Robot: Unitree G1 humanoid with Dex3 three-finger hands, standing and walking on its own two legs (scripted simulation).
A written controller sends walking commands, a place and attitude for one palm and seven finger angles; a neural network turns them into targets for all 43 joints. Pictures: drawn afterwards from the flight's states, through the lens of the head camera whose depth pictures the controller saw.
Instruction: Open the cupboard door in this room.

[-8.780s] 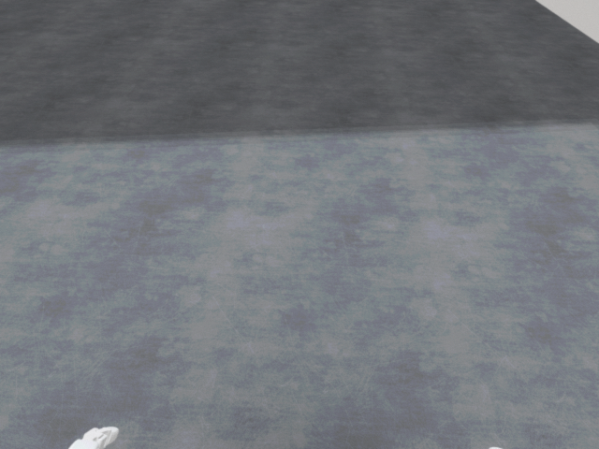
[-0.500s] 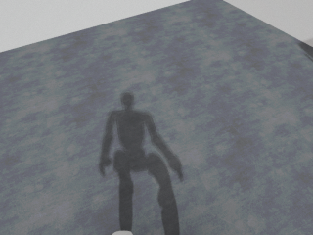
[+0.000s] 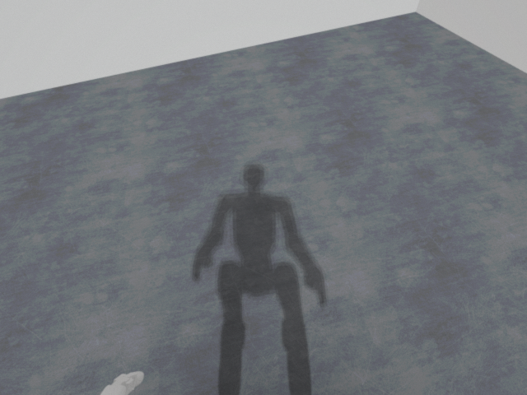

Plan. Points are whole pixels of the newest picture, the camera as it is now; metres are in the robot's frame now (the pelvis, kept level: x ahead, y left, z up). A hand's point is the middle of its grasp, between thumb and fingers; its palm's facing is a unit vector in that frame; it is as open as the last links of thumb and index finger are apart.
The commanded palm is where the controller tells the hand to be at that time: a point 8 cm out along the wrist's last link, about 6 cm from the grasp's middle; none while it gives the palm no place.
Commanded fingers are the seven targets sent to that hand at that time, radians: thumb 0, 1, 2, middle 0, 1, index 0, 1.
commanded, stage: turn or walk to find it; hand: left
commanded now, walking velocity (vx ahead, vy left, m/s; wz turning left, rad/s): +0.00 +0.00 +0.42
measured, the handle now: out of the picture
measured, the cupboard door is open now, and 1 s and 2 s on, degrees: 0 0 0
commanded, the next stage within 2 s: none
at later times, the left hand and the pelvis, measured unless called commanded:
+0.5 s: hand out of the picture -0.06 +0.23 -0.19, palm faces +0.28 -0.93 -0.24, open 7.4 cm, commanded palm none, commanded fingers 0.00 0.90 0.90 -0.20 -0.30 -0.20 -0.30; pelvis -0.03 +0.02 -0.01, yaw +14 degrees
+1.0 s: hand out of the picture -0.03 +0.20 -0.14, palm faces +0.42 -0.86 -0.28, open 7.4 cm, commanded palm none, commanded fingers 0.00 0.90 0.90 -0.20 -0.30 -0.20 -0.30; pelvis -0.05 -0.02 +0.00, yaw +26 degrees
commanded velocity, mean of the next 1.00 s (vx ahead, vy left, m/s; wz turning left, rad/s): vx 0.00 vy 0.00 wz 0.42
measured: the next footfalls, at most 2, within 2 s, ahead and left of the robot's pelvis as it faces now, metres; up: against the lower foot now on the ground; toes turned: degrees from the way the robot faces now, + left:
right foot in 0.02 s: +0.05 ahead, -0.12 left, +0.00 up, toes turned -4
left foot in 0.46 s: -0.02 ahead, +0.14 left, +0.00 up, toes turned +18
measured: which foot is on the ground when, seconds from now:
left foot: down 0.00-0.02, up 0.04-0.44, down 0.46-0.92, up 0.94-1.00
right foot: up 0.00-0.00, down 0.02-0.46, up 0.48-0.90, down 0.92-1.00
